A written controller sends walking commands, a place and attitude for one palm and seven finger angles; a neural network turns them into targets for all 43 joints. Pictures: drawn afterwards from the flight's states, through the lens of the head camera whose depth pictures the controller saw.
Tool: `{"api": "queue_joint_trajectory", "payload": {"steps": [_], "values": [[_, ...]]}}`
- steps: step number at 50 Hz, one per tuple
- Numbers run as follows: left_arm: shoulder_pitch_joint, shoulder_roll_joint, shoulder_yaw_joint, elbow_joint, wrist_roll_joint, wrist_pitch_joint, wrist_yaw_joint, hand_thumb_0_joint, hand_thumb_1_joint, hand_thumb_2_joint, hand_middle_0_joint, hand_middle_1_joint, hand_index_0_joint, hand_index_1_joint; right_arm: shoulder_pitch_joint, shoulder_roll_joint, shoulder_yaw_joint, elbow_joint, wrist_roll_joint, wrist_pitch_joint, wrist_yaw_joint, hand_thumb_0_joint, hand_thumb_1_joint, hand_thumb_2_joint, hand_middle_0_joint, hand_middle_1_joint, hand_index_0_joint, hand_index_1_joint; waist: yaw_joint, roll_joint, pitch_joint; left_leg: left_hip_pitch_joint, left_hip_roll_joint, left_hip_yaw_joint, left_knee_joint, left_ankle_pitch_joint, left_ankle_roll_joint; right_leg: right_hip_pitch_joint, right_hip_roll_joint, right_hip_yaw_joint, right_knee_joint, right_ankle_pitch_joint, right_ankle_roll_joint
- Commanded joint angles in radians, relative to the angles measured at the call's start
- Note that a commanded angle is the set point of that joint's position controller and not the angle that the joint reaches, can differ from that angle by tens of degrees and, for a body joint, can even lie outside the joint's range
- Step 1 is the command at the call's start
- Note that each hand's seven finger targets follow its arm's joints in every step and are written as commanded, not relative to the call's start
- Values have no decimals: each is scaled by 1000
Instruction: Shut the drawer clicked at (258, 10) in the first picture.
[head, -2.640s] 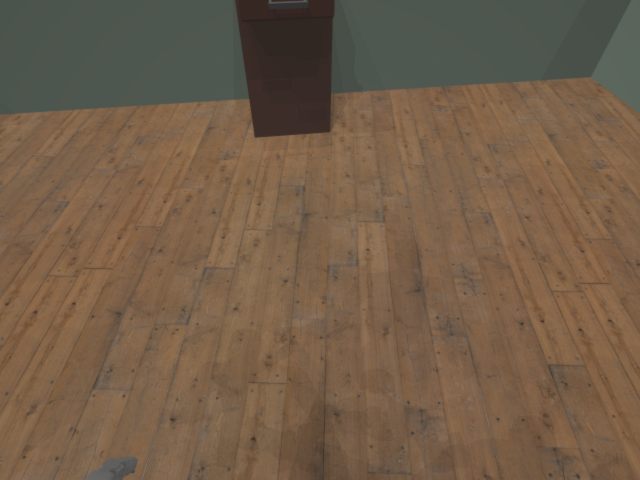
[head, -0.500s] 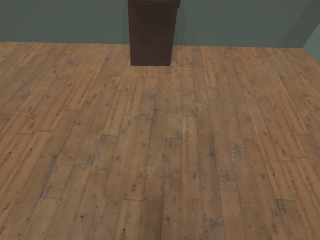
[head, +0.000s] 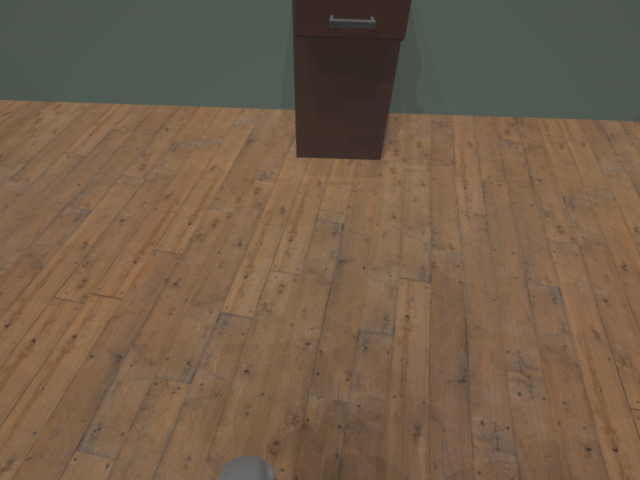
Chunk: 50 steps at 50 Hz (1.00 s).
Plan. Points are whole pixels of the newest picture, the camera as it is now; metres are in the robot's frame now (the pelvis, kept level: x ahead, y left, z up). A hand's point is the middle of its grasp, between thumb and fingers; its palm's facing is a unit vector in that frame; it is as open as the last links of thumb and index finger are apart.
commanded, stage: get within about a metre, facing it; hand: left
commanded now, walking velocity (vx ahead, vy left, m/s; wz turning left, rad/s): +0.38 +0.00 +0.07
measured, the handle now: (352, 21) +1.48 -0.07 -0.02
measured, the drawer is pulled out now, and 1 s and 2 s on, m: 0.19 0.19 0.19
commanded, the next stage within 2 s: stand and wait in 0.70 s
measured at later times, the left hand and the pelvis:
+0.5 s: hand (173, 416) +0.24 +0.24 -0.17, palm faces +0.06 -0.99 -0.14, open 7.4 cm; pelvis +0.22 +0.06 +0.01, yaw +0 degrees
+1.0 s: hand (234, 295) +0.46 +0.18 -0.16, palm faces +0.03 -0.97 -0.24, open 7.1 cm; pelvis +0.40 -0.01 +0.01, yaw +0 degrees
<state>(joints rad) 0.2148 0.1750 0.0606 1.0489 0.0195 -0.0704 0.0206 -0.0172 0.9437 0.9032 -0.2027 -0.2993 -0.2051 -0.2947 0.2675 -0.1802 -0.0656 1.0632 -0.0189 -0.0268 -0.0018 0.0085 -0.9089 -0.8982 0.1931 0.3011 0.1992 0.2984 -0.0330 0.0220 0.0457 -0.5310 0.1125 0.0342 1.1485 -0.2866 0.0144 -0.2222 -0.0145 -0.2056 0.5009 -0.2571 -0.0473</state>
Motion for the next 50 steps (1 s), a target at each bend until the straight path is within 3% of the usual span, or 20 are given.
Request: {"api": "queue_joint_trajectory", "payload": {"steps": [1, 7, 9, 10, 11, 12, 13, 14, 16, 20, 26, 32, 34, 36, 37, 38, 39, 41, 45, 50], "values": [[82, 100, 1, -15, 10, -15, -10, 0, 900, 900, -200, -300, -200, -300, 38, 14, 10, -43, -6, 9, 25, 0, -900, -900, 200, 300, 200, 300, 2, -129, 67, 54, 43, 31, -224, 89, -33, -130, -254, 169, -339, 14, -83], [187, 149, 6, 20, 8, -7, -14, 0, 900, 900, -200, -300, -200, -300, -128, -20, 13, -103, -3, -21, 37, 0, -900, -900, 200, 300, 200, 300, 62, -106, 46, 115, -7, 95, -492, 61, -15, 59, -277, 195, -256, 138, -86], [180, 153, 8, 25, 3, -3, -14, 0, 900, 900, -200, -300, -200, -300, -31, -54, 5, -77, -7, -32, 29, 0, -900, -900, 200, 300, 200, 300, 5, -50, 1, 317, -46, 131, -609, 77, -4, 27, -242, 141, -102, 241, -60], [180, 131, 4, 21, 0, -2, -15, 0, 900, 900, -200, -300, -200, -300, 107, -116, -11, -36, -12, -40, 18, 0, -900, -900, 200, 300, 200, 300, -55, 50, -87, 545, -3, 57, -682, 83, 23, -53, -186, 82, 132, 277, -22], [208, 75, -4, -1, -11, -2, -24, 0, 900, 900, -200, -300, -200, -300, 242, -243, -42, -7, -23, -47, 7, 0, -900, -900, 200, 300, 200, 300, -91, 301, -193, 758, 256, -301, -766, 111, 118, -281, -49, -2, 462, -43, 40], [146, 91, -10, -36, -3, -8, -24, 0, 900, 900, -200, -300, -200, -300, 301, -270, -44, 10, -8, -37, -2, 0, -900, -900, 200, 300, 200, 300, -108, 295, -189, 785, 363, -451, -859, 192, 189, -417, -10, 93, 673, -323, 43], [103, 117, -1, -27, -2, 0, -19, 0, 900, 900, -200, -300, -200, -300, 257, -236, -35, 15, -4, -36, -14, 0, -900, -900, 200, 300, 200, 300, -96, 259, -148, 730, 338, -400, -867, 220, 173, -452, -68, 167, 765, -268, 39], [66, 104, 2, -23, -2, 0, -23, 0, 900, 900, -200, -300, -200, -300, 189, -178, -22, -3, 0, -43, -19, 0, -900, -900, 200, 300, 200, 300, -75, 126, -70, 635, 319, -328, -869, 303, 171, -473, -106, 173, 789, -185, 40], [84, 66, 2, 2, 5, 14, -33, 0, 900, 900, -200, -300, -200, -300, 95, -124, -3, -27, -3, -57, -19, 0, -900, -900, 200, 300, 200, 300, -10, 24, -6, 504, 252, -163, -895, 348, 125, -412, -138, 187, 754, -83, 58], [134, 16, 4, 12, 15, 51, -34, 0, 900, 900, -200, -300, -200, -300, 98, -62, 1, -16, 2, -68, -23, 0, -900, -900, 200, 300, 200, 300, 41, 62, 24, 407, 167, -21, -964, 310, 101, -374, -133, 164, 681, 43, 82], [-22, 33, 4, -53, 12, 61, -45, 0, 900, 900, -200, -300, -200, -300, 156, -81, 4, 19, 6, -68, -25, 0, -900, -900, 200, 300, 200, 300, 27, 94, 85, 480, 153, 9, -993, 331, 128, -457, -145, 132, 449, 126, 97], [-154, 32, -2, -103, 3, 44, -43, 0, 900, 900, -200, -300, -200, -300, 222, -102, 0, 57, -9, -55, -27, 0, -900, -900, 200, 300, 200, 300, -11, 93, 97, 539, 181, 25, -910, 462, 127, -338, -96, 88, 158, 68, 51], [-85, 45, 2, -88, 5, 36, -40, 0, 900, 900, -200, -300, -200, -300, 213, -111, -1, 65, -9, -49, -28, 0, -900, -900, 200, 300, 200, 300, 27, 75, 59, 528, 178, 40, -803, 609, 114, -198, -49, 61, 107, 50, 27], [158, 101, 19, -10, 14, 14, -33, 0, 900, 900, -200, -300, -200, -300, 193, -112, 0, 64, 2, -50, -23, 0, -900, -900, 200, 300, 200, 300, 134, -1, -78, 419, 106, 90, -501, 607, 59, 155, -34, 69, 8, 160, 5], [281, 196, 42, 24, 20, 1, -20, 0, 900, 900, -200, -300, -200, -300, 221, -66, 7, 49, 13, -51, -14, 0, -900, -900, 200, 300, 200, 300, 171, -196, -190, 200, 13, 140, -220, 273, 16, 395, -257, 312, -13, 273, -57], [329, 276, 54, 32, 1, 1, -15, 0, 900, 900, -200, -300, -200, -300, 269, -34, 15, 26, 19, -45, -17, 0, -900, -900, 200, 300, 200, 300, 135, -337, -272, 37, -103, 81, 75, -285, -15, 475, -481, 634, -129, 460, -162], [267, 252, 48, 18, -10, 12, -9, 0, 900, 900, -200, -300, -200, -300, 209, -49, 8, 23, 18, -34, -25, 0, -900, -900, 200, 300, 200, 300, 137, -206, -199, 13, -59, -30, 160, -282, 2, 363, -468, 582, -177, 378, -184], [110, 165, 22, -18, -10, 11, -7, 0, 900, 900, -200, -300, -200, -300, 138, -19, 8, 27, 11, -23, -17, 0, -900, -900, 200, 300, 200, 300, 82, -130, -43, 6, 7, -36, 170, -136, -6, 99, -401, 479, -241, 207, -134], [24, 69, -15, -26, -4, 1, 0, 0, 900, 900, -200, -300, -200, -300, 209, 35, 20, 62, -1, 19, -15, 0, -900, -900, 200, 300, 200, 300, -17, -118, -11, 136, 23, -8, -36, -26, -43, -107, -272, 185, -259, 401, -65], [49, 75, -18, -10, -1, 12, 2, 0, 900, 900, -200, -300, -200, -300, 134, 40, 30, 39, 2, 27, -13, 0, -900, -900, 200, 300, 200, 300, 1, -144, -48, 176, 2, 35, -293, -5, -71, -52, -234, 165, -249, 409, -87]]}}
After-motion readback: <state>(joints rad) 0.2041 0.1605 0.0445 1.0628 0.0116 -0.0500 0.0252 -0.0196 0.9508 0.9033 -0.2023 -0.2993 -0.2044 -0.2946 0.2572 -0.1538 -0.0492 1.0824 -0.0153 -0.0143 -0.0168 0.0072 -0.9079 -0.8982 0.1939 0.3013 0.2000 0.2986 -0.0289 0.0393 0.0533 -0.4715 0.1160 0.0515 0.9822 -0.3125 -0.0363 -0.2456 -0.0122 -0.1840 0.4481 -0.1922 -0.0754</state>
